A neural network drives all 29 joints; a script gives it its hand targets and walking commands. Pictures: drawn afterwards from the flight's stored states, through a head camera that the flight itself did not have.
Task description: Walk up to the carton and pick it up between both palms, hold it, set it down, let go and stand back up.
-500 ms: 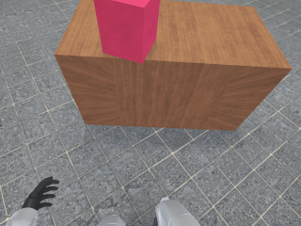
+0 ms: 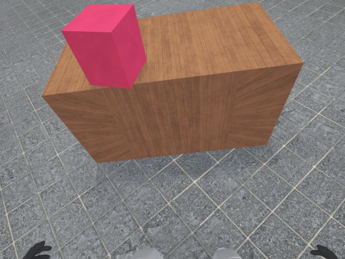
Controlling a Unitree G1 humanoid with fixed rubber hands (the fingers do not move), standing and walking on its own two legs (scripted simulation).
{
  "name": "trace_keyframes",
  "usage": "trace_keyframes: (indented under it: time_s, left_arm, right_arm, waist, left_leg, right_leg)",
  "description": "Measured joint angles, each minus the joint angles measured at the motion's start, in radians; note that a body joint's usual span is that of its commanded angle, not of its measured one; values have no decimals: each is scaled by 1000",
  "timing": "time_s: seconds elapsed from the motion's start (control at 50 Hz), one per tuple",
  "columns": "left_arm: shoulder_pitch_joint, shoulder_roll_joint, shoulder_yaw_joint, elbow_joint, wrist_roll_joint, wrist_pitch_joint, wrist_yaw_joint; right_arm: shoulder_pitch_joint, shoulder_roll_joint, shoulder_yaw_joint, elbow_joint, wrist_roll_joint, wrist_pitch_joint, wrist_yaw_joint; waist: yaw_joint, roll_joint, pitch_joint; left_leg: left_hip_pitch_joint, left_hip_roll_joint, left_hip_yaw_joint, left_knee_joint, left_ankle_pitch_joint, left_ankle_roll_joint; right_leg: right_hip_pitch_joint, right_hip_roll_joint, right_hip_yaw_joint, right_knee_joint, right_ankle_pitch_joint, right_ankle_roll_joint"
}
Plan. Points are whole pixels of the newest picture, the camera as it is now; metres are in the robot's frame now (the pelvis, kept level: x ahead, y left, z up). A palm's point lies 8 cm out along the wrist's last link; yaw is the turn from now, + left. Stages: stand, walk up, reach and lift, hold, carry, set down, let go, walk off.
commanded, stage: walk up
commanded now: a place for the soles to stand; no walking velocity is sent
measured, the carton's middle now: (110, 47) +0.90 +0.26 +0.01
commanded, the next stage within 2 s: none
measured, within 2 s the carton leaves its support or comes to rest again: neither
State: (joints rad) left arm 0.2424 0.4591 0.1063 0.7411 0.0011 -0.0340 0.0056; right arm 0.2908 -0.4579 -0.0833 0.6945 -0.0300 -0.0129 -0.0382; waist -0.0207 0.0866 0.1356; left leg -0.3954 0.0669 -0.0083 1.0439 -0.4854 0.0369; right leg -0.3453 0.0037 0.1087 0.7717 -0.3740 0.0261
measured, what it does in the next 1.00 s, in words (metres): steps on the spot: left foot, then right foot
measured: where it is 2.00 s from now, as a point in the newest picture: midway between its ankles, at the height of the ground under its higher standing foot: outside the picture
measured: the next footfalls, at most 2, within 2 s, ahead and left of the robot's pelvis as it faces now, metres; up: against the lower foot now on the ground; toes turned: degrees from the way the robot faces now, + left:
left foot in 0.16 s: +0.07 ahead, +0.18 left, +0.00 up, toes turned +2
right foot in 0.72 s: +0.03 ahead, -0.07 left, +0.00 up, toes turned +2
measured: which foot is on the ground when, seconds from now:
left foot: up 0.00-0.14, down 0.16-1.00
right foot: down 0.00-0.52, up 0.54-0.70, down 0.72-1.00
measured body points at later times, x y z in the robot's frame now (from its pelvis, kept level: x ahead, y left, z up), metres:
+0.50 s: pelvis -0.01 +0.05 +0.00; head -0.01 +0.05 +0.44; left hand +0.10 +0.40 -0.08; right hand +0.12 -0.29 -0.07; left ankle +0.03 +0.17 -0.71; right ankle +0.03 -0.10 -0.71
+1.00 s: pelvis -0.01 +0.05 +0.01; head +0.00 +0.05 +0.46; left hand +0.09 +0.40 -0.07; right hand +0.13 -0.28 -0.07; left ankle +0.03 +0.17 -0.71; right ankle -0.01 -0.08 -0.71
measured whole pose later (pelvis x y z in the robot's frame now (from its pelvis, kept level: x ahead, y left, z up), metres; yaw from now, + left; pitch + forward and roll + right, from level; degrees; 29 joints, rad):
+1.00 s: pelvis -0.01 +0.05 +0.01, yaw +0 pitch -1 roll +0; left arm 0.25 0.45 0.10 0.81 0.00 -0.06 0.01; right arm 0.22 -0.46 -0.08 0.69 -0.03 -0.06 -0.01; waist -0.02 0.02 0.04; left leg -0.38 0.02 0.02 0.71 -0.31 0.01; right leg -0.30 0.01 0.03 0.70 -0.38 0.01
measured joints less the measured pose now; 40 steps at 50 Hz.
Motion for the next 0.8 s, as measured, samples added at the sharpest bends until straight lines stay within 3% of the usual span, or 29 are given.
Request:
trace_keyframes:
  time_s: [0.16,0.2,0.24,0.3,0.38,0.52,0.64,0.72,0.8]
  left_arm:
    - [0,0,0,-11,0,-15,25]
    - [0,-1,0,-15,0,-7,26]
    - [0,-1,-3,-16,0,5,28]
    - [0,0,-4,-12,0,5,32]
    - [2,-1,-4,16,0,-17,31]
    - [2,-3,-5,34,0,-11,24]
    - [1,-3,-5,60,0,3,12]
    - [7,-3,-5,71,0,-5,4]
    - [6,-8,-6,74,0,-18,4]
  right_arm:
    - [-31,0,0,-1,0,3,17]
    - [-32,0,0,-1,0,-6,18]
    - [-20,0,0,0,-3,-15,18]
    - [-4,0,0,0,-3,-17,21]
    - [-51,0,0,-1,-3,-13,26]
    - [-74,0,0,0,0,-3,28]
    - [-23,0,0,0,0,-13,29]
    - [-46,0,0,-1,0,-14,29]
    - [-51,0,0,0,0,-11,30]
  waist:
    - [-1,-19,13]
    - [0,-52,12]
    - [-1,-81,-2]
    - [1,-84,-31]
    - [1,-106,-37]
    - [0,-77,-61]
    - [0,-66,-72]
    - [4,-74,-64]
    - [3,-53,-80]
  left_leg:
    - [0,-2,-3,-221,8,0]
    - [6,-22,7,-264,125,-23]
    - [10,-36,17,-269,139,-48]
    - [9,-21,1,-281,132,-37]
    - [9,-18,16,-258,127,-47]
    - [9,-43,30,-237,110,-27]
    - [8,-40,27,-296,153,6]
    - [8,-40,32,-319,176,-6]
    - [9,-37,20,-312,160,-18]
  right_leg:
    - [-32,-15,-2,6,0,0]
    - [-44,-33,10,30,-9,0]
    - [-66,-39,20,85,-9,-4]
    - [-74,-6,-27,119,-143,-4]
    - [-22,0,-49,-17,31,-18]
    - [-24,-24,-37,12,4,-15]
    - [-42,8,-56,124,-79,-16]
    - [42,5,-74,-49,-60,-19]
    - [51,9,-85,-68,-2,-19]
